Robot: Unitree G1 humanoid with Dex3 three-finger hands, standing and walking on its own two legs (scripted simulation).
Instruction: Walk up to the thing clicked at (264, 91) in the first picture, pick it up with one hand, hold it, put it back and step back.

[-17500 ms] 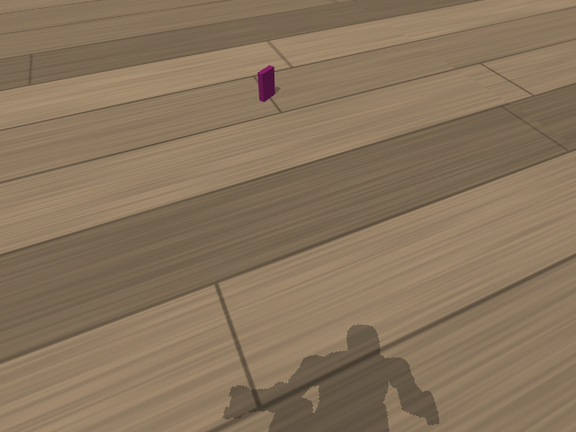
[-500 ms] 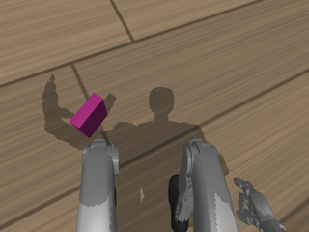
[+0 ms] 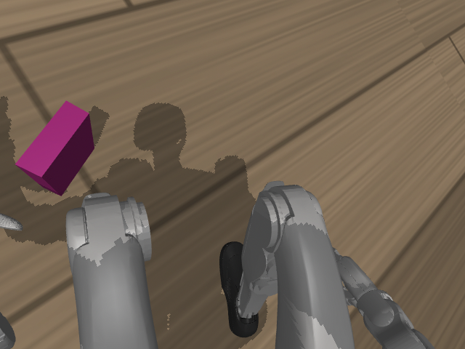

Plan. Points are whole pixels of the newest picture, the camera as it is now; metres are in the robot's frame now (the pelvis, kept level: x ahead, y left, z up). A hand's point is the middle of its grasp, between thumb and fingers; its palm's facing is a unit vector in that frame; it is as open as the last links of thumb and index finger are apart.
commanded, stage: close in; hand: left
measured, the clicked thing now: (63, 154) +0.42 +0.24 -0.20
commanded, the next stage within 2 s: rest palm in 0.66 s
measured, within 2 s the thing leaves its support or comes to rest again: neither
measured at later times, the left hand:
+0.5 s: hand (37, 165) +0.38 +0.27 -0.15, palm faces +0.21 -0.98 +0.04, open 17.5 cm
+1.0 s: hand (55, 162) +0.40 +0.25 -0.18, palm faces +0.25 -0.97 +0.01, open 16.7 cm
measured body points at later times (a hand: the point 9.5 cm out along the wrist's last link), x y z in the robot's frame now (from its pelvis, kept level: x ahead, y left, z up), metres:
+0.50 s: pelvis -0.01 +0.01 -0.01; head +0.19 +0.17 +0.35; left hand +0.37 +0.32 -0.15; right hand +0.15 -0.25 -0.05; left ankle +0.08 +0.13 -0.26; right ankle +0.12 -0.13 -0.26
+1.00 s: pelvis -0.01 +0.01 -0.01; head +0.20 +0.18 +0.34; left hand +0.38 +0.30 -0.17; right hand +0.16 -0.23 -0.05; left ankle +0.08 +0.13 -0.26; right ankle +0.12 -0.13 -0.26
